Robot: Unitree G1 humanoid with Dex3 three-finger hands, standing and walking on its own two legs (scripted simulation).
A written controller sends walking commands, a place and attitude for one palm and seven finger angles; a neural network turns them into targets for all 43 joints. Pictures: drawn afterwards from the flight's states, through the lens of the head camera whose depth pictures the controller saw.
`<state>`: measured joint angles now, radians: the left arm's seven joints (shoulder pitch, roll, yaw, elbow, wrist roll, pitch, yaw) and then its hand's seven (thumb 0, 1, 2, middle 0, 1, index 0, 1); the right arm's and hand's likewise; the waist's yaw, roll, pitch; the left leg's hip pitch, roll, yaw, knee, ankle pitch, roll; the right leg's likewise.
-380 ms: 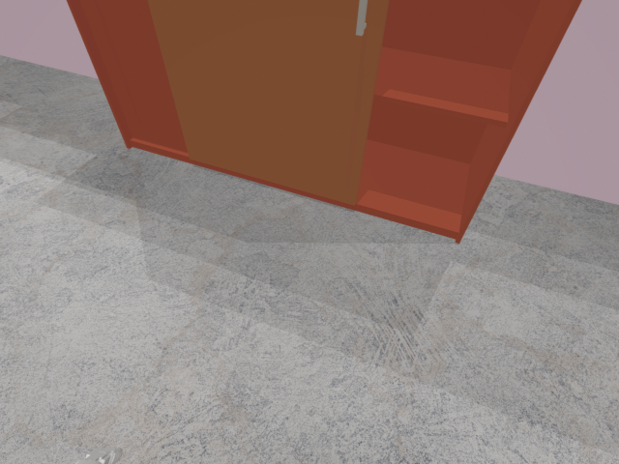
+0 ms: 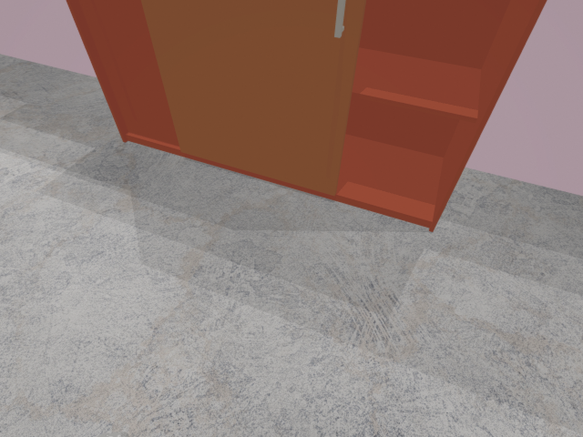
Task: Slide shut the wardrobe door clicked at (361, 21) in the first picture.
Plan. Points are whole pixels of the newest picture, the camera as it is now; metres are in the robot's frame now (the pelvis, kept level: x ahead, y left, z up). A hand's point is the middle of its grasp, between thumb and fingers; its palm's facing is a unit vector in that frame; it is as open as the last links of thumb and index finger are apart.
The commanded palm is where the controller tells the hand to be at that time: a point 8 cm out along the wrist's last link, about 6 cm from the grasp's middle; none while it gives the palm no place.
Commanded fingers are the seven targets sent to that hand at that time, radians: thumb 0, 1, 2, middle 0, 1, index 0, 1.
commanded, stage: stand and wait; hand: left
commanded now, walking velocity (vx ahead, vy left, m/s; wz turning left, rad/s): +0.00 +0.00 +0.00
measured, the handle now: out of the picture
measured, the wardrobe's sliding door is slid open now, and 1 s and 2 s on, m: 0.47 0.47 0.47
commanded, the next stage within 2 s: look at it before walking up in 0.44 s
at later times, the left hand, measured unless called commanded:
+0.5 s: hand out of the picture +0.07 +0.23 -0.15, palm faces -0.03 -0.94 -0.34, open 7.3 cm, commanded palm none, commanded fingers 0.00 0.90 0.90 -0.20 -0.30 -0.20 -0.30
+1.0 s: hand out of the picture +0.06 +0.23 -0.15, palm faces -0.04 -0.94 -0.33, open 7.3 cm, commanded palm none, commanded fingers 0.00 0.90 0.90 -0.20 -0.30 -0.20 -0.30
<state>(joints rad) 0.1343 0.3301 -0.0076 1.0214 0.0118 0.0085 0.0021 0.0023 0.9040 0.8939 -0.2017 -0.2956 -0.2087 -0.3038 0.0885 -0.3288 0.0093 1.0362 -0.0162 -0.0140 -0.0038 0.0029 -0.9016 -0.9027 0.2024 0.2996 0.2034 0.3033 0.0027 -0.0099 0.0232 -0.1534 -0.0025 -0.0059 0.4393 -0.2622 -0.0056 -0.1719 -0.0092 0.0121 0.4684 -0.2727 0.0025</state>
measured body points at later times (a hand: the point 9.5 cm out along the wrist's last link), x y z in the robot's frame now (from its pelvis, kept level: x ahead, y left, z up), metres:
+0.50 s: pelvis -0.01 -0.01 +0.00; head -0.01 -0.01 +0.45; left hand +0.07 +0.28 -0.13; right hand +0.06 -0.31 -0.13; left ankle -0.02 +0.12 -0.74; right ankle -0.01 -0.12 -0.74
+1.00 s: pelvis -0.02 -0.01 +0.00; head -0.01 -0.01 +0.45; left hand +0.06 +0.28 -0.13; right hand +0.05 -0.31 -0.13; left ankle -0.02 +0.12 -0.74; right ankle -0.01 -0.12 -0.74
